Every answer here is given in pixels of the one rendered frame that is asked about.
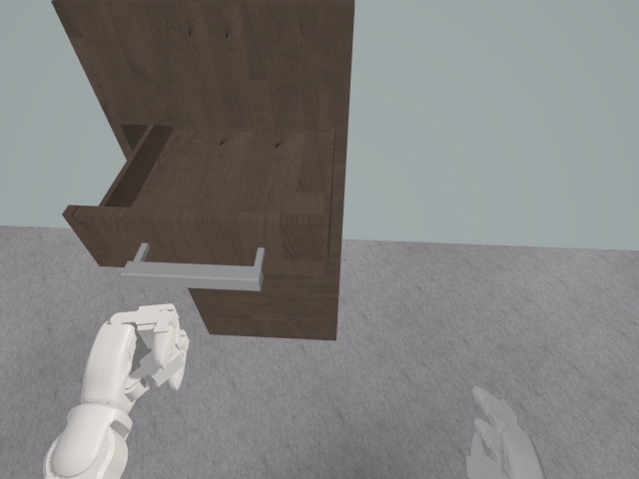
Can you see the handle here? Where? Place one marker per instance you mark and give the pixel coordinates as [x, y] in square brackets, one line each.
[213, 276]

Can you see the drawer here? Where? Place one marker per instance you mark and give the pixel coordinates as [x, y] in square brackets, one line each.
[213, 195]

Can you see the left robot forearm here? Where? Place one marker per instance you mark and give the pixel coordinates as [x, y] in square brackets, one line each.
[92, 446]

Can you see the cabinet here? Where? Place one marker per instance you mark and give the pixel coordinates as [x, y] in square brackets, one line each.
[272, 64]

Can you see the left robot hand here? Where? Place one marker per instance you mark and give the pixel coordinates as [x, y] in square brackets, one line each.
[110, 375]

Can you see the right robot hand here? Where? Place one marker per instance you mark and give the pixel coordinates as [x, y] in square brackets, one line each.
[512, 450]

